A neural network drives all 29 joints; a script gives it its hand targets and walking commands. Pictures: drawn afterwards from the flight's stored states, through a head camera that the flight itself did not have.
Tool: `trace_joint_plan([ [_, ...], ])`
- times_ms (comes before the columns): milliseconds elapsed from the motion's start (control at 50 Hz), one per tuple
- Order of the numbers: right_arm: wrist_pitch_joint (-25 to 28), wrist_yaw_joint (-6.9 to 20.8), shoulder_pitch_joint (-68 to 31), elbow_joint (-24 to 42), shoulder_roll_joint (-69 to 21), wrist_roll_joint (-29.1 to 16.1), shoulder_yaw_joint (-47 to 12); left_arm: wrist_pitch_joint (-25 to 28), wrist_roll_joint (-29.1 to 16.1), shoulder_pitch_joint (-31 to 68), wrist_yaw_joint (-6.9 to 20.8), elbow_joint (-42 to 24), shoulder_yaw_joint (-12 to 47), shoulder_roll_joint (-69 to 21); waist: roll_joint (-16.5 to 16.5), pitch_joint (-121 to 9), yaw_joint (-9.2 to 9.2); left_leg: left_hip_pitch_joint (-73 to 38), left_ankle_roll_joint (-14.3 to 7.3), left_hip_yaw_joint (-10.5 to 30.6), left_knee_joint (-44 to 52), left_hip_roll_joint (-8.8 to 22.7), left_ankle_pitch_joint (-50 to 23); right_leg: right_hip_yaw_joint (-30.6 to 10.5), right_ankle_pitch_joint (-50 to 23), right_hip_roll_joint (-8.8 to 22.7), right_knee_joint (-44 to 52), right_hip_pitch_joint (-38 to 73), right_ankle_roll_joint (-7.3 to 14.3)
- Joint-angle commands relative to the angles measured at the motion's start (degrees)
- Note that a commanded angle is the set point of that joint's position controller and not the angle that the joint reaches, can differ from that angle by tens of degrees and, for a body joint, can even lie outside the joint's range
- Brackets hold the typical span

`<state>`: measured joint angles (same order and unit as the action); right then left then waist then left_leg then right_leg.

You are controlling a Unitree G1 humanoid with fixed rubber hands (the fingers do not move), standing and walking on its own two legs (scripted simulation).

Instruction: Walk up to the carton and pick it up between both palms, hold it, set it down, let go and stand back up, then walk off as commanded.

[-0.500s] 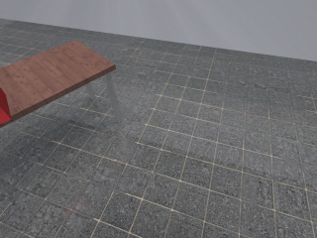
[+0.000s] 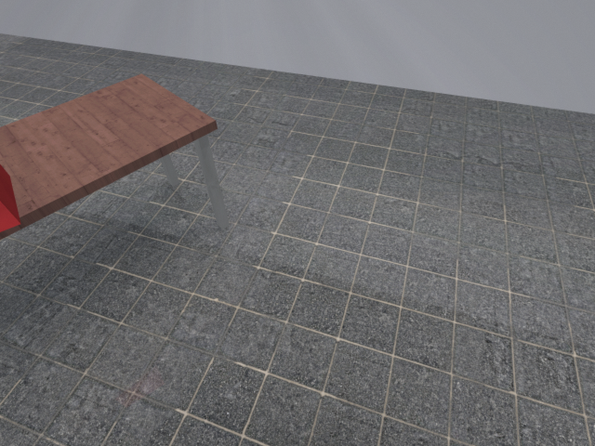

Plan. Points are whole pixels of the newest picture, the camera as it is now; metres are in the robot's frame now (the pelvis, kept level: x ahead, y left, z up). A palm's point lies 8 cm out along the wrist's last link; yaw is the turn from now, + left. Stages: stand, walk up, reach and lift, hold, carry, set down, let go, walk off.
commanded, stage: walk up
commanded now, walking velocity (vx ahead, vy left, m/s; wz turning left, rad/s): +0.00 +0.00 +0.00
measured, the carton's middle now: out of the picture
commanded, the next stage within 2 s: none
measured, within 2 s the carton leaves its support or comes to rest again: neither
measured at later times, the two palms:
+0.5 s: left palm out of the picture +0.08 +0.44 -0.12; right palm out of the picture +0.11 -0.22 -0.11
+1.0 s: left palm out of the picture +0.06 +0.52 -0.09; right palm (385, 385) +0.25 -0.12 -0.12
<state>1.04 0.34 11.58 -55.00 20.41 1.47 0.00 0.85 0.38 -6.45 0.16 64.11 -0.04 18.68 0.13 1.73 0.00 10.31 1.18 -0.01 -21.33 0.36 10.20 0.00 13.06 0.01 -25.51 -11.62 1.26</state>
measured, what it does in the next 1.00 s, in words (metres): steps to the left: left foot, then right foot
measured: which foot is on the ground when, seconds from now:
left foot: down 0.00-0.12, up 0.14-0.40, down 0.42-0.74, up 0.76-1.00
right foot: down 0.00-0.44, up 0.46-0.72, down 0.74-1.00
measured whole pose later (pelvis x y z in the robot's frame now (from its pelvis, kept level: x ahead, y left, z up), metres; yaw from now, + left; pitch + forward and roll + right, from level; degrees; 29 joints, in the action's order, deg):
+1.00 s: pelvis +0.10 +0.18 -0.01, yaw +14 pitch +1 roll +0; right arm -4.6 7.8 11.9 -48.0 25.7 3.0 2.7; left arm 3.0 0.4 -16.4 -2.5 53.1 -3.8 25.7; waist 2.0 2.9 0.7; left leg 29.8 0.7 0.5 -46.2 3.4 18.1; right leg 5.3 18.9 7.0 -31.2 -13.0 -0.6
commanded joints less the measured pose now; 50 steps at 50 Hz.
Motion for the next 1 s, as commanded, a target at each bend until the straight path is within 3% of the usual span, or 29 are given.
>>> trace_joint_plan([
  [0,1.29,-0.71,-3.26,-0.21,10.97,-1.27,1.65,1.73,0.38,3.84,-0.53,-2.86,-1.71,13.63,-2.26,-4.16,0.25,-3.83,-2.67,4.64,2.71,6.58,-2.27,-8.20,-6.02,7.49,10.39,1.58,0.69],
  [60,1.08,-0.77,-2.45,-0.87,11.70,-1.11,1.88,1.89,0.21,3.65,-0.44,-2.93,-1.56,13.85,-1.41,-2.41,-0.01,-3.41,-2.45,4.68,3.01,6.65,-2.79,-7.98,-6.43,7.38,9.83,1.05,0.71],
  [80,-1.27,2.32,-3.82,6.00,15.52,1.13,4.99,2.63,-0.78,-5.15,-1.57,-5.61,-7.19,21.55,0.72,-2.36,-4.13,14.16,-5.08,7.34,-6.73,2.23,3.73,-6.66,2.46,8.79,5.03,14.31,1.13],
  [100,-2.42,3.54,-4.66,7.87,12.79,1.57,4.60,2.82,-0.12,-9.92,-2.39,-4.39,-8.71,24.58,-6.25,-1.05,-4.93,25.35,-3.62,2.50,-15.82,-0.04,11.13,-14.92,8.84,17.31,10.44,20.24,5.38],
  [120,-3.15,3.97,-4.47,9.22,12.37,2.32,4.77,2.70,0.63,-8.09,-2.68,-6.74,-9.44,26.01,-9.43,0.14,-3.96,28.47,-2.37,4.01,-26.00,3.37,15.95,-20.50,11.91,26.07,14.20,14.37,9.56],
  [140,-3.57,4.48,-3.39,9.11,13.37,2.81,5.20,2.89,0.59,-4.52,-3.06,-9.40,-9.33,24.82,-3.80,1.24,-2.39,27.63,-1.70,5.72,-30.97,5.38,16.53,-20.97,13.36,28.58,15.01,9.56,11.81],
  [220,-4.56,6.74,2.72,7.06,13.78,2.48,6.64,3.57,0.65,-0.18,-3.25,-13.27,-8.99,21.51,-3.44,-0.16,2.76,22.05,0.25,5.18,-33.48,7.39,9.05,-5.09,2.17,20.18,11.38,4.83,9.03],
  [280,-4.99,7.04,2.15,7.92,12.62,2.04,6.41,3.12,1.25,-0.35,-3.01,-13.63,-9.41,21.72,-6.87,-2.58,2.90,17.71,0.16,1.65,-25.34,7.77,6.55,1.05,-10.04,18.41,6.27,6.64,8.14],
  [340,-4.72,6.61,4.47,7.24,13.08,1.90,7.17,2.55,1.48,1.81,-2.49,-13.88,-9.21,23.18,-8.10,-4.36,4.57,7.15,-1.58,-2.15,-16.57,5.85,6.23,3.24,-7.31,17.42,1.13,1.01,6.04],
  [360,-4.56,6.36,7.83,6.11,13.38,2.26,7.41,2.00,1.30,2.24,-2.51,-13.67,-9.30,22.74,-4.98,-4.97,6.53,1.18,-2.33,-3.04,-11.94,4.39,4.61,5.11,-3.12,15.92,-4.30,-3.06,4.69],
  [380,-4.43,5.86,10.95,4.28,14.07,2.69,8.22,1.39,1.44,2.88,-2.41,-14.07,-8.07,20.62,-0.17,-4.18,7.72,-2.83,-3.14,-1.21,-6.85,2.03,5.40,6.86,-0.12,11.67,-13.48,-6.72,3.71],
  [400,-4.37,5.13,11.54,4.12,17.23,3.37,9.28,0.67,0.92,0.15,-2.28,-14.10,-6.98,17.09,11.04,-0.88,7.12,-3.33,-5.84,9.76,0.70,5.48,8.44,9.18,11.53,5.44,-24.90,-13.43,1.33],
  [420,-4.35,5.02,8.12,5.55,20.52,3.56,9.34,0.30,0.50,-1.78,-2.32,-15.19,-6.05,14.64,17.70,3.78,4.36,0.26,-9.36,26.92,7.77,11.49,11.00,7.30,22.22,-1.17,-32.62,-22.91,-0.46],
  [440,-4.17,5.23,2.96,7.95,24.04,1.93,9.39,0.57,0.29,-2.99,-2.69,-15.18,-5.77,17.05,20.40,4.48,2.73,6.79,-14.33,35.49,14.91,15.31,24.68,2.86,23.73,-0.75,-35.43,-22.48,0.39],
  [460,-4.00,5.17,-0.06,8.70,23.07,1.79,9.19,1.02,0.03,-3.14,-2.67,-14.18,-6.11,19.14,17.38,6.80,1.74,9.83,-14.76,34.05,15.69,14.29,31.06,1.09,20.97,1.02,-35.09,-21.05,-0.08],
  [480,-4.02,5.16,-1.84,9.33,20.55,1.81,8.30,1.43,-0.67,-4.94,-2.28,-12.85,-6.44,19.78,13.73,6.44,0.57,8.75,-13.34,29.35,12.92,11.53,27.41,1.12,17.34,2.28,-32.42,-19.41,-0.62],
  [520,-4.15,5.10,-0.59,10.39,18.21,1.81,7.72,1.93,-0.81,-5.43,-2.38,-12.23,-6.58,19.76,12.54,4.77,1.50,5.26,-11.19,21.91,8.78,7.37,14.22,3.57,15.83,1.45,-21.56,-16.18,-1.71],
  [560,-3.89,5.39,0.67,10.79,17.16,1.26,7.85,2.47,-0.41,-6.75,-2.99,-12.38,-6.94,18.82,11.37,0.34,1.96,-0.58,-12.75,21.24,5.44,7.71,-0.26,3.25,13.61,0.37,-16.34,-13.73,-2.47],
  [640,-4.26,5.49,-0.23,13.07,17.10,1.01,7.85,2.93,-0.41,-6.07,-3.69,-13.12,-6.78,17.06,8.45,-2.76,3.21,-0.65,-13.06,19.81,2.54,7.74,-3.82,3.23,9.76,-1.22,-7.02,-7.76,-1.48],
  [660,-4.40,5.56,-2.09,14.09,15.78,0.97,7.37,3.08,-0.41,-9.21,-3.95,-12.78,-6.91,16.49,8.10,-3.70,1.72,0.80,-12.69,18.01,0.28,6.97,-2.45,3.07,5.29,-0.99,-1.34,-3.86,-1.34],
  [680,-4.56,5.63,-2.88,14.90,14.97,0.41,7.21,3.60,-0.27,-12.34,-4.37,-11.70,-7.09,17.55,5.02,-5.08,-0.11,6.12,-9.85,15.59,-3.48,5.11,-1.53,2.29,-1.43,0.09,4.95,4.99,-0.43],
  [700,-4.45,5.72,-4.00,15.94,14.15,0.23,6.72,3.89,0.35,-16.68,-4.72,-10.83,-7.78,20.26,2.13,-7.50,-2.32,15.56,-6.09,12.74,-9.29,1.67,1.31,-2.96,-2.89,4.88,8.82,16.71,1.43],
  [720,-4.25,5.98,-6.08,17.59,10.02,0.63,5.35,4.21,0.95,-20.21,-5.03,-10.76,-9.18,24.64,-7.47,-9.95,-4.84,27.77,-4.03,8.01,-20.90,-4.97,15.72,-18.28,4.11,19.50,10.11,26.43,5.35],
  [740,-4.84,5.70,-3.63,16.28,11.74,2.50,5.79,4.46,1.92,-13.57,-5.41,-12.91,-10.19,27.81,-5.96,-6.80,-2.78,32.84,-2.42,8.35,-31.59,-2.37,18.07,-26.61,14.08,29.80,12.98,18.52,10.75],
  [760,-5.29,5.81,-1.70,14.89,15.03,2.54,6.74,4.61,1.32,-10.15,-5.17,-14.49,-9.83,26.74,-0.83,-3.39,-1.03,31.59,-1.95,9.05,-36.23,1.16,17.48,-26.77,16.86,31.67,12.78,12.08,13.65],
  [800,-4.80,6.48,0.39,13.50,16.67,1.87,7.78,4.84,1.04,-7.49,-4.65,-15.76,-8.97,23.75,-0.22,-1.52,1.40,29.60,-0.92,9.53,-37.08,3.47,13.42,-15.04,8.29,25.33,9.24,10.11,11.40],
  [840,-4.39,7.24,2.08,12.40,14.90,1.32,7.47,4.88,1.13,-8.25,-4.25,-15.16,-8.92,23.23,-2.77,-3.04,0.68,27.42,0.19,5.49,-34.45,3.83,9.81,-6.80,2.11,22.12,8.20,9.59,9.39],
  [920,-4.19,7.44,-0.99,13.05,12.90,0.80,6.25,4.48,0.83,-9.28,-3.05,-15.30,-9.28,23.79,-8.21,-2.65,-0.72,22.84,0.04,2.10,-24.49,5.12,7.14,1.75,-14.30,20.03,2.62,7.84,9.55],
  [980,-3.48,7.19,3.13,11.52,13.49,0.58,6.95,3.68,0.82,-5.21,-2.62,-16.19,-9.43,24.72,-9.59,-4.95,2.67,11.12,-1.53,-2.44,-17.50,3.82,6.44,5.13,-15.23,19.38,-2.37,2.04,6.70],
])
